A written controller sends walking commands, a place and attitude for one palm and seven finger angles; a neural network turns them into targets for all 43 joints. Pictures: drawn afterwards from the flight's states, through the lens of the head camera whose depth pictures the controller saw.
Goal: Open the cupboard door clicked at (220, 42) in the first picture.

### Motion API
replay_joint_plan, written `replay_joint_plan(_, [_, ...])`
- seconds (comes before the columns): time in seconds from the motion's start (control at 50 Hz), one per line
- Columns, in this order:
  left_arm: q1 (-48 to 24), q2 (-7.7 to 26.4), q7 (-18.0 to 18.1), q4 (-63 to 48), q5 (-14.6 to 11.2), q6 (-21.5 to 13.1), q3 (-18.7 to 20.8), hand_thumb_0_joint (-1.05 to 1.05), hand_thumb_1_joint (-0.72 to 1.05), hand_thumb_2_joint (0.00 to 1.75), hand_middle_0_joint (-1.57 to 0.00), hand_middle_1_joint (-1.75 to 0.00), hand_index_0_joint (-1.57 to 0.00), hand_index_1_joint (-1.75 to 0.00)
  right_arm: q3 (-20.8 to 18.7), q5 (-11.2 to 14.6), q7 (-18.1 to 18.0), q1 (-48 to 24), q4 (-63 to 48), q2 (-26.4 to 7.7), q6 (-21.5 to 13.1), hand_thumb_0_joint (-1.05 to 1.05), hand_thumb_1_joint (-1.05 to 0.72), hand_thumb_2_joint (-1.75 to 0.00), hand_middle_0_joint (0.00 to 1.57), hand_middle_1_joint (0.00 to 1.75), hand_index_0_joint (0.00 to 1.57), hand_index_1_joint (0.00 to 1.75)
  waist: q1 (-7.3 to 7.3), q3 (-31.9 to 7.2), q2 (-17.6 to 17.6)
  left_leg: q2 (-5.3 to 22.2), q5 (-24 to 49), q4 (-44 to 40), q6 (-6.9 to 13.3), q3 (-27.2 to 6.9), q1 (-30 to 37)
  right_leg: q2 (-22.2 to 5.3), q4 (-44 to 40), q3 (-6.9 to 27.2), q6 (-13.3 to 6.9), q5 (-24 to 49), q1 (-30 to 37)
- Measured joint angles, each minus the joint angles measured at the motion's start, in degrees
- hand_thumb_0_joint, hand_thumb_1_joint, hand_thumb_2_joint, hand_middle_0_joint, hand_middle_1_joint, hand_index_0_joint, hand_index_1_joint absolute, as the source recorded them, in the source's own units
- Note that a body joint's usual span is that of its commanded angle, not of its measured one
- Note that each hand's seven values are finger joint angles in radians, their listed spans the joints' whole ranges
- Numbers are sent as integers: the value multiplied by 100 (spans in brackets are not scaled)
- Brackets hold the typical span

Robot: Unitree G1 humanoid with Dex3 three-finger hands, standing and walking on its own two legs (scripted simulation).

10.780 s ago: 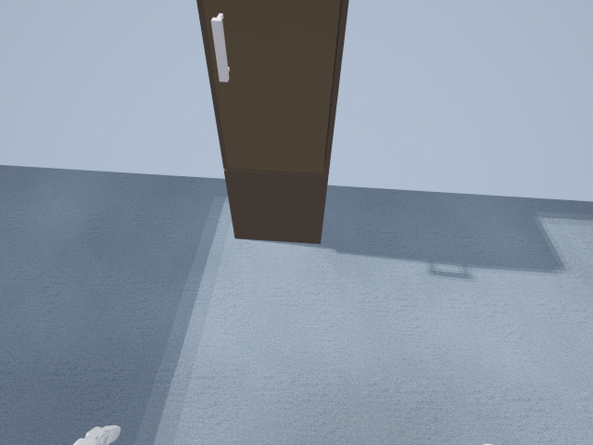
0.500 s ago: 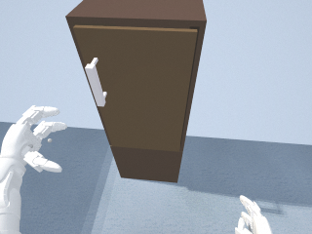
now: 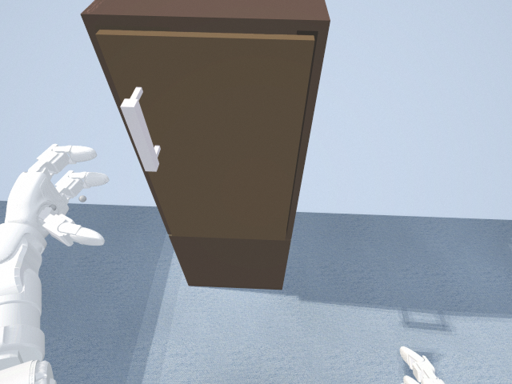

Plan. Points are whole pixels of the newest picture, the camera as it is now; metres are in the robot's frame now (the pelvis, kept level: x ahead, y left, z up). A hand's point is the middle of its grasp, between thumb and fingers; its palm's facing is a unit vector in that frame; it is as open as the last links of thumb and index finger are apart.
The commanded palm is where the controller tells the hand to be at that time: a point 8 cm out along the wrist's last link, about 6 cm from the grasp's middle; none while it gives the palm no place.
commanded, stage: move the hooked fingers beside the handle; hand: left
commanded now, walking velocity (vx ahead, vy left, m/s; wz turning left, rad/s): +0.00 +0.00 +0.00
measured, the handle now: (145, 131) +0.53 +0.23 +0.10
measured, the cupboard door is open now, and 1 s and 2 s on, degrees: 0 0 0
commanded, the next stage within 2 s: none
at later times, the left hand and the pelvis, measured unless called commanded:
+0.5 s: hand (88, 168) +0.41 +0.29 +0.12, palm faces -0.01 -1.00 +0.01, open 14.0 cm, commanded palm +0.40 +0.34 +0.11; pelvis +0.00 +0.01 -0.01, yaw +0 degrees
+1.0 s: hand (95, 145) +0.47 +0.30 +0.11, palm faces +0.00 -1.00 +0.02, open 14.0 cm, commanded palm +0.46 +0.35 +0.10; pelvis +0.01 +0.02 -0.01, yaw -1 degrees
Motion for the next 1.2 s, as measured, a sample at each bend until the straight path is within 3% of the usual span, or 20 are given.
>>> replay_joint_plan(0.14, [-217, 82, -39, 274, 18, -149, 75, -1, -50, 30, -30, -120, -30, -120, -28, -11, 31, 113, 17, -21, 128, 1, -90, -90, 20, 30, 21, 30, -15, -15, -30, -7, -30, 69, 30, 5, -111, -9, 31, 6, 28, -6, -93])
replay_joint_plan(0.3, [-1050, 400, -148, 1229, 206, -271, 13, -1, -50, 30, -30, -120, -30, -120, 11, -22, 16, 80, 39, -44, 224, 1, -90, -90, 20, 30, 21, 30, -94, 31, -82, -21, -55, 268, 61, -62, -444, -29, 144, -62, 49, -9, -359])
replay_joint_plan(0.48, [-1707, 563, -248, 1883, 286, -524, 27, -1, -50, 30, -30, -120, -30, -120, 14, -69, 80, 200, 39, -63, 382, 1, -90, -90, 20, 30, 21, 30, -232, -76, -95, -20, -123, 413, 104, -19, -733, -33, 245, -18, 92, -32, -642])
replay_joint_plan(0.62, [-2099, 835, -153, 2401, 541, -556, 148, -1, -50, 30, -30, -120, -30, -120, 15, -110, 131, 318, -13, -56, 562, 1, -90, -90, 20, 30, 21, 30, -377, -52, -118, -5, -168, 540, 129, 15, -1009, -26, 348, 18, 117, -50, -922])
replay_joint_plan(0.72, [-2243, 869, -170, 2414, 520, -770, 177, -1, -50, 30, -30, -120, -30, -120, -16, -134, 154, 452, 67, -56, 684, 1, -90, -90, 20, 30, 21, 30, -408, -70, -96, 12, -213, 598, 136, 15, -1116, -9, 355, 21, 131, -61, -1008])
replay_joint_plan(0.86, [-2623, 1169, -232, 2901, 655, -613, 271, -1, -50, 30, -30, -120, -30, -120, 5, -147, 165, 524, 53, -60, 877, 1, -90, -90, 20, 30, 21, 30, -546, -125, -110, 35, -250, 653, 145, 25, -1283, 13, 381, 34, 135, -75, -1170])
replay_joint_plan(1.0, [-2758, 1331, -284, 3043, 648, -748, 470, -1, -50, 30, -30, -120, -30, -120, 0, -162, 208, 555, 16, -68, 1071, 0, -90, -90, 20, 30, 21, 30, -586, -138, -121, 80, -301, 722, 145, 52, -1397, 56, 413, 65, 135, -88, -1286])
replay_joint_plan(1.1, [-3112, 1578, -284, 3311, 823, -671, 338, -1, -50, 30, -30, -120, -30, -120, 13, -162, 189, 540, -14, -79, 1151, 0, -90, -90, 20, 30, 21, 30, -663, -104, -125, 83, -318, 828, 137, -24, -1591, 59, 465, -10, 124, -104, -1428])
replay_joint_plan(1.2, [-2997, 1482, -360, 3094, 710, -742, 308, -1, -50, 30, -30, -120, -30, -120, -32, -196, 230, 586, -21, -91, 1254, 0, -90, -90, 20, 29, 21, 30, -626, -163, -100, 98, -328, 826, 134, 3, -1654, 73, 455, 20, 130, -96, -1502])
